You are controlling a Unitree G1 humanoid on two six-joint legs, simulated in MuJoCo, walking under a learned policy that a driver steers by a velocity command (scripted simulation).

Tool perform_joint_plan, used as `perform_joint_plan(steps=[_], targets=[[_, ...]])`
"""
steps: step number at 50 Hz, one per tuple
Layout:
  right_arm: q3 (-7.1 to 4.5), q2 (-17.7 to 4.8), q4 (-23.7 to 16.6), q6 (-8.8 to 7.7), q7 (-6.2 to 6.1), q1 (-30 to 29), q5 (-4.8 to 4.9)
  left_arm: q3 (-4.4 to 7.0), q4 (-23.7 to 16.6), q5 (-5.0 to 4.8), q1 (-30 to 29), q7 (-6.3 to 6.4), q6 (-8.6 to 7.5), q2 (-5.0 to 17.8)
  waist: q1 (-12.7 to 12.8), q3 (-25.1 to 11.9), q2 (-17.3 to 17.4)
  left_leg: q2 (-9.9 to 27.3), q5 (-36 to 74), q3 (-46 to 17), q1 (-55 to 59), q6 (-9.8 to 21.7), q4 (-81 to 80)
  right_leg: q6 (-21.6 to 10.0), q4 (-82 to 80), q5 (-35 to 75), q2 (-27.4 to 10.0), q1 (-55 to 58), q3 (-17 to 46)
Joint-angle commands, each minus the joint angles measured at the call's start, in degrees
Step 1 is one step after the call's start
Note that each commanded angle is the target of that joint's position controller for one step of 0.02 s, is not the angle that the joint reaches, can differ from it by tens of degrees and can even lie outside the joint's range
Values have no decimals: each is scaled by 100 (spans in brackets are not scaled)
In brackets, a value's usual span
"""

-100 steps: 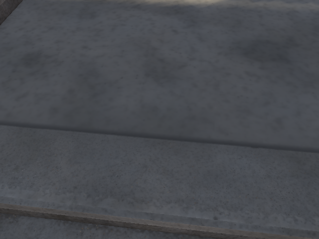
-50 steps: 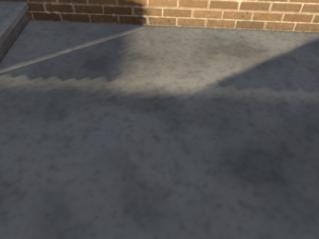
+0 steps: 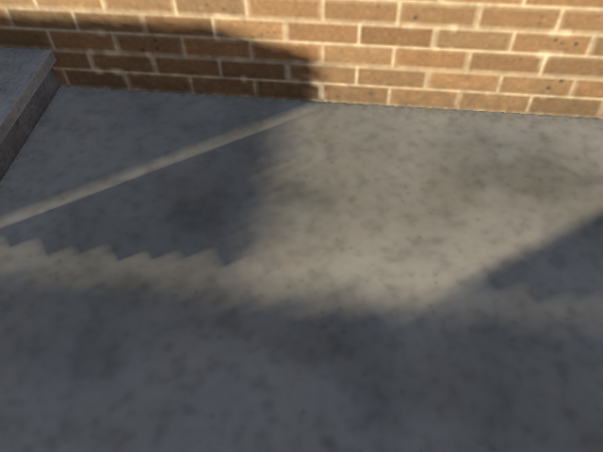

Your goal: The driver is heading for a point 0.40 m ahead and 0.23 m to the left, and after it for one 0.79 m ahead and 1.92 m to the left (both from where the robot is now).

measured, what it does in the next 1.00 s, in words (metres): walks ahead, turning left: left foot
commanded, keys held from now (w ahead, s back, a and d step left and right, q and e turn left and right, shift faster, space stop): w+q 0.46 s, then q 0.54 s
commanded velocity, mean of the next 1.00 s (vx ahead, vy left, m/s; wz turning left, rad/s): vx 0.34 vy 0.00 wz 0.55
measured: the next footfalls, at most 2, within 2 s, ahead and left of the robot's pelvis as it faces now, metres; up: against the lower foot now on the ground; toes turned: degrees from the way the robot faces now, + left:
left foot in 0.46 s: +0.37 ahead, +0.14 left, +0.00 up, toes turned +21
right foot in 1.04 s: +0.58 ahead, +0.06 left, +0.00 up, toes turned +40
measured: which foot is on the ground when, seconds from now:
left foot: up 0.00-0.44, down 0.46-1.00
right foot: down 0.00-0.48, up 0.50-1.00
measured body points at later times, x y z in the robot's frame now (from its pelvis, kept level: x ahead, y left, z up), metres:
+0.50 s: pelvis +0.26 +0.05 -0.01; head +0.29 +0.07 +0.43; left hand +0.16 +0.29 -0.16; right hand +0.50 -0.13 -0.12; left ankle +0.33 +0.12 -0.73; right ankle +0.09 -0.09 -0.68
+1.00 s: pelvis +0.43 +0.08 +0.00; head +0.45 +0.10 +0.45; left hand +0.43 +0.39 -0.10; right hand +0.62 -0.14 -0.12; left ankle +0.33 +0.12 -0.73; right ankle +0.55 +0.03 -0.71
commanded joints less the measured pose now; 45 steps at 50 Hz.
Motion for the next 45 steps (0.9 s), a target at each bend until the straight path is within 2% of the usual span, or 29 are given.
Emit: perform_joint_plan(steps=[1,3,6,9,12,17,18,20,21,22,23,24,25,26,27,28,29,30,31,34,39,45], targets=[[-111,-367,-417,74,86,34,-156,127,32,-117,670,42,-91,431,173,-163,-514,586,444,-239,-1560,-1,464,-438,-2135,-414,-1656,1265,1820],[-109,-254,-379,216,170,85,-194,127,135,-137,810,52,-200,436,75,-134,-543,626,628,-179,-1438,-52,439,-399,-2282,122,-1549,1035,1314],[-115,-222,-552,288,231,-440,-186,170,291,-153,1049,52,-282,594,74,26,-465,737,1208,-158,-2046,-133,210,-415,-2439,561,-1515,1213,726],[-109,-229,-711,299,267,-1010,-175,149,443,-129,1316,54,-261,569,161,185,-465,746,1764,-104,-2505,-201,-401,-397,-2415,983,-1413,1468,239],[-44,-149,-866,268,330,-1590,-160,139,526,-135,1443,74,-244,617,278,268,-471,684,2301,185,-2369,-185,-1400,-316,-2344,1364,-1345,1643,-193],[10,-149,-1178,248,424,-2382,-198,181,775,-115,1908,157,-162,811,517,424,-462,555,1957,710,-2286,77,-2419,-284,-2049,2336,-1597,2566,-577],[0,-170,-1207,251,420,-2401,-209,186,807,-111,1917,176,-125,846,492,397,-476,456,1707,808,-2166,160,-2550,-267,-1859,2813,-1622,2735,-671],[-50,-255,-1185,267,374,-2196,-220,215,837,-101,1844,212,-57,1007,338,166,-641,90,1088,1059,-1624,372,-2683,-218,-1179,4552,-1640,2975,-858],[-96,-336,-1109,262,342,-1871,-224,242,847,-95,1797,225,-7,1114,177,-55,-732,-129,736,1134,-1210,501,-2722,-209,-588,5275,-1653,3034,-916],[-169,-457,-958,224,303,-1319,-227,264,834,-97,1749,221,52,1205,-60,-399,-726,-342,541,1113,-565,644,-2912,-205,326,5387,-1645,2936,-943],[-280,-658,-668,165,232,-427,-280,262,768,-127,1636,196,88,1225,-495,-899,-446,-425,776,897,715,835,-3434,-61,1679,4574,-1535,2301,-1038],[-466,-1271,-577,144,140,144,-361,173,500,-228,1694,166,71,854,-629,-1518,340,923,402,-958,2386,1303,-3630,214,3613,2008,-1174,529,-1033],[-566,-1762,-754,177,108,-225,-179,171,67,-256,1529,91,16,683,-250,-1800,1203,2291,2222,-4023,3253,2141,-4390,573,5448,-2316,166,-1438,-243],[-539,-1627,-745,225,61,-137,-64,187,-63,-201,887,89,-7,885,-417,-1479,107,2159,3652,-3223,3009,2001,-4379,555,5411,-1832,-194,-1879,688],[-465,-1384,-673,206,10,-385,-29,115,-100,-275,813,97,-56,704,-203,-936,53,2043,4755,-2376,2372,1837,-4269,527,5091,-1406,-395,-1833,727],[-381,-1088,-677,192,1,-654,-3,114,20,-238,963,120,-53,693,71,-531,-255,1671,5166,-1757,1679,1484,-4325,517,4503,-1243,-567,-1530,758],[-315,-901,-709,182,-13,-906,46,134,35,-105,1010,126,40,736,281,-355,-223,1341,5184,-1395,1214,1266,-4398,550,4142,-1193,-628,-1275,797],[-258,-787,-775,167,-11,-1081,52,139,79,-15,1185,114,161,733,425,-413,-132,1168,5286,-1173,917,1156,-4461,596,3918,-1134,-625,-967,802],[-242,-806,-787,130,7,-1047,52,145,63,14,1222,99,266,717,473,-487,-90,1074,5573,-1099,802,1122,-4460,646,3753,-1105,-569,-847,776],[-303,-1092,-761,99,22,-803,-7,109,-44,-32,1074,80,398,628,460,-627,24,877,6039,-946,717,1042,-4402,735,3267,-727,-459,-922,699],[-294,-1129,-775,221,-28,-427,-10,90,-356,-69,243,111,466,757,158,-588,308,783,5485,-1243,996,795,-4254,749,2470,-193,-381,-1298,797],[-331,-1232,-855,350,-78,-202,-92,50,-601,-146,-296,151,425,875,-73,-397,392,944,5363,-1900,1472,845,-3838,612,1656,-454,-127,-1320,972]])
